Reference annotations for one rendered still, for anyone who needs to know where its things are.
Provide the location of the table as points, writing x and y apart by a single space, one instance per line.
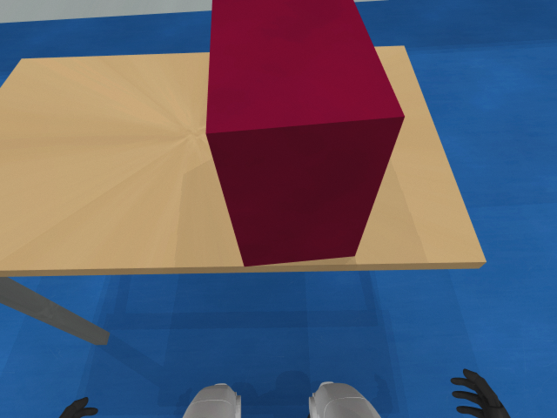
105 169

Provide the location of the left robot hand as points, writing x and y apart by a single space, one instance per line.
77 409

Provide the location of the robot thigh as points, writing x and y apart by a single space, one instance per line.
217 401
340 400

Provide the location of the right robot thigh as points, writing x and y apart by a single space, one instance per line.
340 400

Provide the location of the carton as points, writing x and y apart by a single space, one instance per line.
301 122

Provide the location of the left robot thigh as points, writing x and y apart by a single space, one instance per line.
217 401

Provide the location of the right robot hand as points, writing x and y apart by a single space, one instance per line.
485 397

